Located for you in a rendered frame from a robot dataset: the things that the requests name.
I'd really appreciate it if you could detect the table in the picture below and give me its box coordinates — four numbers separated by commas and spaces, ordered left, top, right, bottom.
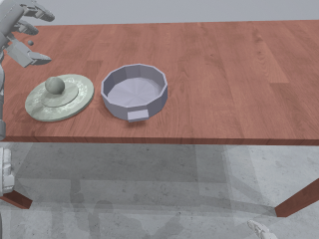
0, 19, 319, 218

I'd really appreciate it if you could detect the robot left upper arm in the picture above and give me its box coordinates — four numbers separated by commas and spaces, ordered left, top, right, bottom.
0, 147, 15, 239

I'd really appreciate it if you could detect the pot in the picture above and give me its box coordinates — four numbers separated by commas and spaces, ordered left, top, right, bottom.
101, 64, 168, 122

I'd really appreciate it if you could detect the robot left hand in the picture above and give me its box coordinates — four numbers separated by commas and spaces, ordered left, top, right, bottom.
0, 0, 55, 68

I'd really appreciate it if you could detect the lid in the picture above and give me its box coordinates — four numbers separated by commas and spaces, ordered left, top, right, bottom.
25, 74, 95, 121

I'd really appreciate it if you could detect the robot right hand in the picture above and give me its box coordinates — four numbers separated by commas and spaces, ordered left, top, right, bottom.
247, 220, 278, 239

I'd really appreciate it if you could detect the knob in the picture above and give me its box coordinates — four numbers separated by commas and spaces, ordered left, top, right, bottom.
45, 77, 65, 95

